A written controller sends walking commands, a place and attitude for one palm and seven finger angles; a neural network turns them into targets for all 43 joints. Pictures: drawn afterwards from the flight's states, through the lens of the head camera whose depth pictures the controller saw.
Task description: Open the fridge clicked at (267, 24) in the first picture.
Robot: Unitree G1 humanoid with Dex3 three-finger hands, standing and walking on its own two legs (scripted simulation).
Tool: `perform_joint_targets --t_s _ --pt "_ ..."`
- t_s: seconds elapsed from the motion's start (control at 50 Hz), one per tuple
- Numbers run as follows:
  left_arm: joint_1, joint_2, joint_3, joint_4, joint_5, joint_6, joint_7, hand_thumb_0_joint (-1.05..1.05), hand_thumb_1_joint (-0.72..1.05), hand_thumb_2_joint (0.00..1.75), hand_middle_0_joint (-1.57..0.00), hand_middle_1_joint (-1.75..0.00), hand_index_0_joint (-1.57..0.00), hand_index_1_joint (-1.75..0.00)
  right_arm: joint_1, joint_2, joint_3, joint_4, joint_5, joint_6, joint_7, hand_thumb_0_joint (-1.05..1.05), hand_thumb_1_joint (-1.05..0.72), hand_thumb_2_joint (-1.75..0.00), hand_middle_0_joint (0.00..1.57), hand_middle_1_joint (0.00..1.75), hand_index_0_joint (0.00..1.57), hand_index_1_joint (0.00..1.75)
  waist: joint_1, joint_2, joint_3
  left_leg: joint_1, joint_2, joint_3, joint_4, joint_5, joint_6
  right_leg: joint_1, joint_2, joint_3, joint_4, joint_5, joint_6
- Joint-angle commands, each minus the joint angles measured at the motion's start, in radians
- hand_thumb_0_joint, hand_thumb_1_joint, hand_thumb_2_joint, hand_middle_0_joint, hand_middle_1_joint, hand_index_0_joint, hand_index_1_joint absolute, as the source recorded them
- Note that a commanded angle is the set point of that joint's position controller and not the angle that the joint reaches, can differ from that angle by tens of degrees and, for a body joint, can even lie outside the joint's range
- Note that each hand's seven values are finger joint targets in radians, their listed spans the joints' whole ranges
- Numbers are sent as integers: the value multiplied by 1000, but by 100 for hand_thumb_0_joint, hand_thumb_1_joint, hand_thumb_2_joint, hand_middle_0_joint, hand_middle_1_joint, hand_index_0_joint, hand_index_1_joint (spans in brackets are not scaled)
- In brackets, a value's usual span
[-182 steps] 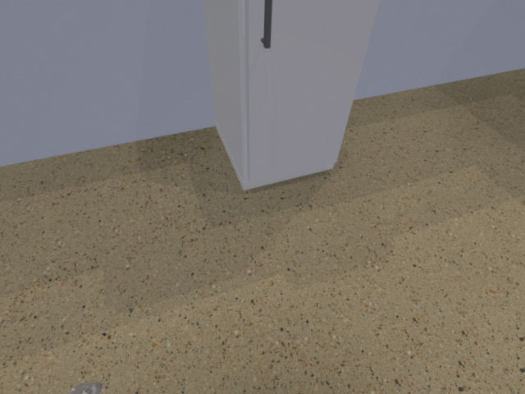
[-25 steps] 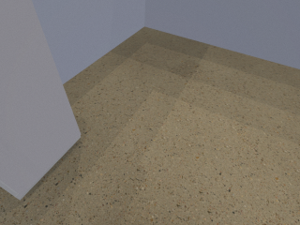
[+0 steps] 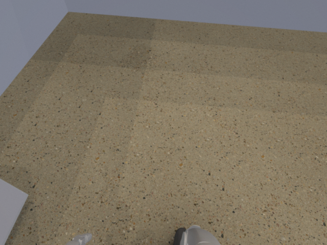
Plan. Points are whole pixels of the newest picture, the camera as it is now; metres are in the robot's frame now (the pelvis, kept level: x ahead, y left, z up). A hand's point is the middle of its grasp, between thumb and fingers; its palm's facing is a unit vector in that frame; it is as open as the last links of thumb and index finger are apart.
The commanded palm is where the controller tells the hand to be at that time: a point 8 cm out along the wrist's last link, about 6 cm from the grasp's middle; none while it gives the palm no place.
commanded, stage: turn to face it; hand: left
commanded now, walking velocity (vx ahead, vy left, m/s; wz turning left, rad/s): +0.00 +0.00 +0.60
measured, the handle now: out of the picture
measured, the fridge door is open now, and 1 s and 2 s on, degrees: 0 0 0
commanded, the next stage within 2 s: none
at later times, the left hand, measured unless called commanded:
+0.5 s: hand (89, 229) +0.18 +0.21 -0.18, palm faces +0.19 -0.97 -0.13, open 7.3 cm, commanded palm none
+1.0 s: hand out of the picture +0.12 +0.20 -0.13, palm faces +0.46 -0.84 -0.29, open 7.4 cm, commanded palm none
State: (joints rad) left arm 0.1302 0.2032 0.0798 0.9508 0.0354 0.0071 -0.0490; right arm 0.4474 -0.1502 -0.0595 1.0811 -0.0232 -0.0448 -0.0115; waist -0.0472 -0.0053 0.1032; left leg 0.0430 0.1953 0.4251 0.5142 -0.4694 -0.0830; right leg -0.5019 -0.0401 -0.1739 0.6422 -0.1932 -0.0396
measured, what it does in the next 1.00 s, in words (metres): walks ahead, turning left: right foot, then left foot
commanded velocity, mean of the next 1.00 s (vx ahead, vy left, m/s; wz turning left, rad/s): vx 0.00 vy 0.00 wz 0.60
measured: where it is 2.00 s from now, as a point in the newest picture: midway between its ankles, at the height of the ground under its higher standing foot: outside the picture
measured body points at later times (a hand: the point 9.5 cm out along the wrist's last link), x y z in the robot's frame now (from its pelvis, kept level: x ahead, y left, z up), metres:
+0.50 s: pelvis +0.11 +0.03 -0.01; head +0.12 +0.07 +0.44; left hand +0.17 +0.27 -0.17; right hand +0.18 -0.21 -0.14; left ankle +0.14 +0.12 -0.72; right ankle +0.11 -0.10 -0.70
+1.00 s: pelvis +0.12 -0.03 +0.01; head +0.15 -0.04 +0.45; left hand +0.10 +0.25 -0.11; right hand +0.30 -0.24 -0.14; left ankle +0.12 +0.11 -0.70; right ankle +0.17 -0.14 -0.73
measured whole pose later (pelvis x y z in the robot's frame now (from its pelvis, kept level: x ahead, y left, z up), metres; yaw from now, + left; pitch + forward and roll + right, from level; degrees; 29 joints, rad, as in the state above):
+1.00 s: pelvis +0.12 -0.03 +0.01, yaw +27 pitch +0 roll +0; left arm 0.17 0.21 0.05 0.86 0.02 0.03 0.02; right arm 0.20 -0.26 -0.11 0.92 -0.02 0.07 0.02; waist -0.03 0.05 0.04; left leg -0.49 -0.06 -0.08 0.80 -0.38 -0.02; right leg -0.27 -0.05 -0.06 0.58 -0.30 0.01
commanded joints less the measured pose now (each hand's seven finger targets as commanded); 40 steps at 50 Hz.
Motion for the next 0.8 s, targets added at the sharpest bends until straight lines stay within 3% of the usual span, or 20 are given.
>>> perform_joint_targets --t_s 0.0,0.02,0.04,0.06,0.08,0.1,0.14,0.16,0.22,0.3,0.34,0.38,0.4,0.42,0.44,0.46,0.52,0.54,0.6,0.78 --pt "398 272 63 43 -8 -62 37 0 90 90 -20 -30 -20 -30 1 -77 -9 -128 30 -24 -2 0 -90 -90 20 30 20 30 185 -226 -415 -643 -89 -168 867 -130 12 874 -394 604 -134 573 -222" --pt "393 284 58 45 -35 -53 49 0 90 90 -20 -30 -20 -30 -92 -94 -10 -151 28 -18 -16 0 -90 -90 20 30 20 30 192 -78 -363 -661 -84 -336 940 -152 32 754 -425 554 -190 855 -258" --pt "300 247 47 26 -29 -56 55 0 90 90 -20 -30 -20 -30 -56 -81 -6 -135 25 -10 -21 0 -90 -90 20 30 20 30 130 -125 -364 -641 -67 -403 963 -73 35 675 -413 529 -216 737 -233" --pt "197 188 26 5 -28 -56 61 0 90 90 -20 -30 -20 -30 -37 -89 -4 -100 14 2 -18 0 -90 -90 20 30 20 30 92 -115 -281 -622 -34 -410 934 4 35 539 -373 436 -252 597 -197" --pt "127 133 6 -4 -27 -60 68 0 90 90 -20 -30 -20 -30 -34 -82 1 -73 6 17 -17 0 -90 -90 20 30 20 30 55 -50 -200 -568 -14 -413 866 61 36 380 -326 323 -283 537 -157" --pt "82 107 -8 -7 -23 -63 70 0 90 90 -20 -30 -20 -30 -10 -62 8 -51 2 34 -16 0 -90 -90 20 30 20 30 23 -36 -153 -518 -16 -413 801 93 36 268 -293 235 -305 518 -127" --pt "20 84 -22 -7 -16 -65 73 0 90 90 -20 -30 -20 -30 60 -36 15 -18 5 56 -14 0 -90 -90 20 30 20 30 -26 -56 -150 -443 -31 -411 656 114 33 184 -258 122 -322 456 -100" --pt "6 75 -28 -15 -19 -61 73 0 90 90 -20 -30 -20 -30 66 -25 19 -18 6 65 -13 0 -90 -90 20 30 20 30 -30 -80 -139 -419 -38 -397 604 129 31 141 -248 90 -340 387 -96" --pt "-4 81 -25 -24 -21 -39 73 0 90 90 -20 -30 -20 -30 -5 -38 17 -53 6 74 -2 0 -90 -90 20 30 20 30 -6 -124 -91 -451 -59 -357 510 136 23 159 -261 76 -381 180 -99" --pt "29 109 1 -29 -12 -21 82 0 90 90 -20 -30 -20 -30 -134 -48 7 -112 6 69 14 0 -90 -90 20 30 20 30 44 -126 -55 -453 -64 -327 344 85 29 209 -315 74 -326 117 -98" --pt "40 122 10 -29 -10 -12 83 0 90 90 -20 -30 -20 -30 -144 -57 1 -130 3 68 19 0 -90 -90 20 30 20 30 43 -94 -60 -408 -77 -309 239 121 36 222 -324 59 -263 88 -76" --pt "42 120 17 -44 -19 -1 79 0 90 90 -20 -30 -20 -30 -91 -88 -9 -130 -2 64 22 0 -90 -90 20 30 20 30 15 -19 -87 -298 -92 -304 62 259 48 198 -279 -1 -116 20 -18" --pt "68 83 15 -61 -26 8 74 0 90 90 -20 -30 -20 -30 -65 -156 -24 -140 -6 58 22 0 -90 -90 20 30 20 30 11 182 -96 -254 16 -505 -55 414 108 105 -184 -42 44 -132 43" --pt "55 34 9 -102 -32 11 71 0 90 90 -20 -30 -20 -30 -36 -244 -44 -156 -13 53 16 0 -90 -90 20 30 20 30 -8 384 -87 -227 224 -794 -190 615 236 -41 -66 -48 263 -439 108" --pt "-12 52 -2 -131 -19 14 74 0 90 90 -20 -30 -20 -30 -9 -258 -46 -143 -14 50 3 0 -90 -90 20 30 20 30 -39 317 -119 -228 254 -885 -229 556 299 -71 -48 71 455 -472 99" --pt "-40 43 9 -130 -15 10 72 0 90 90 -20 -30 -20 -30 -27 -248 -47 -143 -12 45 -5 0 -90 -90 20 30 20 30 -30 235 -142 -216 216 -867 -215 526 293 -125 -50 129 550 -404 97" --pt "15 61 18 -94 -17 6 61 0 90 90 -20 -30 -20 -30 -159 -205 -31 -184 -4 33 -11 0 -90 -90 20 30 20 30 23 138 -184 -199 93 -665 -178 561 234 -92 -65 163 541 -217 110" --pt "32 65 18 -83 -19 8 59 0 90 90 -20 -30 -20 -30 -175 -204 -30 -190 0 30 -12 0 -90 -90 20 30 20 30 29 132 -195 -191 73 -631 -178 585 229 -77 -64 161 515 -196 116" --pt "34 74 18 -83 -21 16 63 0 90 90 -20 -30 -20 -30 -157 -219 -39 -184 2 33 -10 0 -90 -90 20 30 20 30 15 107 -215 -135 60 -644 -176 617 243 -60 -51 162 440 -200 128" --pt "7 94 13 -119 -28 22 70 0 90 90 -20 -30 -20 -30 -192 -269 -64 -199 -2 63 4 0 -90 -90 20 30 20 30 -1 169 -181 -198 33 -775 -179 473 256 45 -8 172 215 -258 123"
